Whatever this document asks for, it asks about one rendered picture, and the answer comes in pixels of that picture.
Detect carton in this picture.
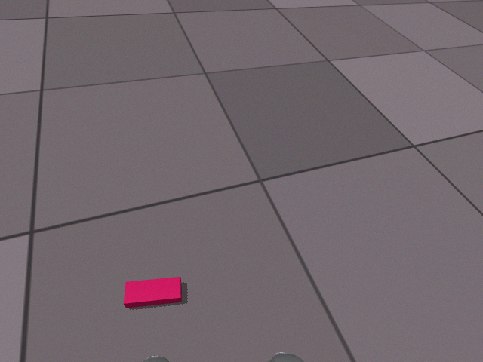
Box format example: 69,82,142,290
124,277,182,308

